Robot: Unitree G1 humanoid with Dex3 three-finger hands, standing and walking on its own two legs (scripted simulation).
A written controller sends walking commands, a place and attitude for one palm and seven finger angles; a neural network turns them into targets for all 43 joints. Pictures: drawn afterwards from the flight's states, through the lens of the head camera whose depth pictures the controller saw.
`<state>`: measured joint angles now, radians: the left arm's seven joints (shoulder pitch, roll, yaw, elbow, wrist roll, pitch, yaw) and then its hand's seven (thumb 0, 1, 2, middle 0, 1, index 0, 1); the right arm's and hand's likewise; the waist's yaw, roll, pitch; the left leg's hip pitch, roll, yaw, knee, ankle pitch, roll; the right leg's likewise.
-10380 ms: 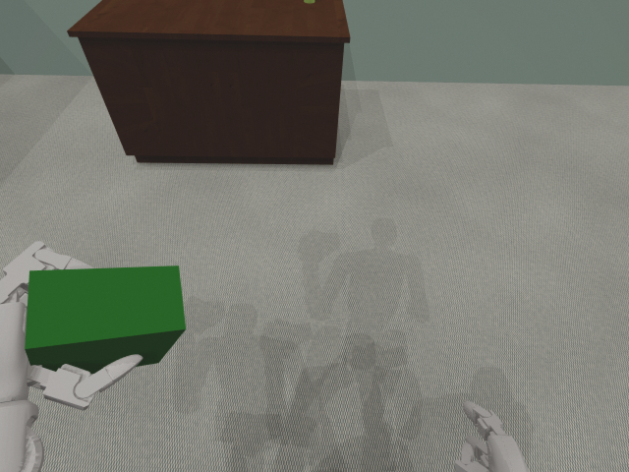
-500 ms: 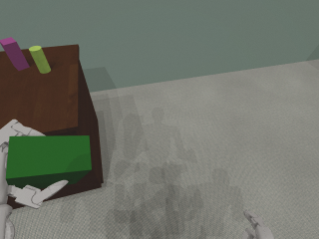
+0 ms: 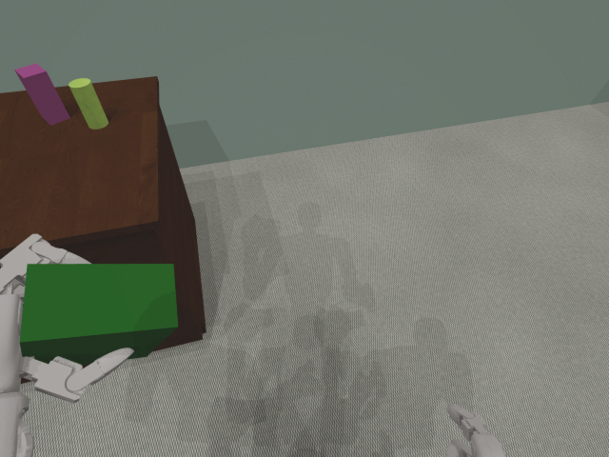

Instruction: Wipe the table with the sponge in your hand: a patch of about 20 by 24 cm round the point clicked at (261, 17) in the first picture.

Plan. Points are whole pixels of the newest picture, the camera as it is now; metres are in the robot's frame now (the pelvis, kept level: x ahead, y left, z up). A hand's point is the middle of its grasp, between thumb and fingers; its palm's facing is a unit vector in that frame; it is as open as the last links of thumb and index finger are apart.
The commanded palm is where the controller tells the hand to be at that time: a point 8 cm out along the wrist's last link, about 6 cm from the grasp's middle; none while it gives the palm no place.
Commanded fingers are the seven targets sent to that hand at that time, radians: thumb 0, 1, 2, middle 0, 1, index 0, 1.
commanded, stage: come to a stop and stand still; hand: left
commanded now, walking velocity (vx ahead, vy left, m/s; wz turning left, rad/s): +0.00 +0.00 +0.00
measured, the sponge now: (119, 317) +0.22 +0.21 +0.14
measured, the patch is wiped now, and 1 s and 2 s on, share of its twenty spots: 0.00 0.00 0.00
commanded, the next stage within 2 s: look again from close up in 1.24 s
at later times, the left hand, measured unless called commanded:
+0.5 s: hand (23, 371) +0.15 +0.25 +0.17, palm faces +0.42 -0.79 -0.45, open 10.5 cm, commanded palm +0.10 +0.29 +0.18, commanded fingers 0.00 0.10 1.30 -1.20 -1.60 -1.20 -1.60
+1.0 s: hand out of the picture +0.09 +0.27 +0.16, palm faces +0.47 -0.77 -0.44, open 10.5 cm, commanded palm +0.04 +0.30 +0.18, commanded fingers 0.00 0.10 1.30 -1.20 -1.60 -1.20 -1.60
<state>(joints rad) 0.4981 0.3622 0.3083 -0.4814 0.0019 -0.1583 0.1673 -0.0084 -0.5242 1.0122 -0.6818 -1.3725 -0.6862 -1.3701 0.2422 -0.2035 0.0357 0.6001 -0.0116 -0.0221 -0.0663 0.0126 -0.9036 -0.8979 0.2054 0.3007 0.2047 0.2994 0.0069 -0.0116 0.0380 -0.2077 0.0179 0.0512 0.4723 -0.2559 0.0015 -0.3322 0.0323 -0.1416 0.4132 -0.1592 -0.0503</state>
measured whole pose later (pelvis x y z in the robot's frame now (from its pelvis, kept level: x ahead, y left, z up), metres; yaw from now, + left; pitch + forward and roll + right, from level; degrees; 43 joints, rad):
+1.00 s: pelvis -0.10 +0.01 +0.00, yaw +4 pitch -2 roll +0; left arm 0.48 0.38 0.35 -0.45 0.00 -0.20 0.15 -0.01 -0.53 1.01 -0.68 -1.37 -0.69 -1.37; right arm 0.24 -0.19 0.02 0.59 0.01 -0.08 -0.06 0.01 -0.90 -0.90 0.20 0.30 0.20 0.30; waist 0.01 -0.01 0.01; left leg -0.21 0.03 0.09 0.52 -0.28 0.00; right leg -0.35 0.00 -0.05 0.62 -0.29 0.03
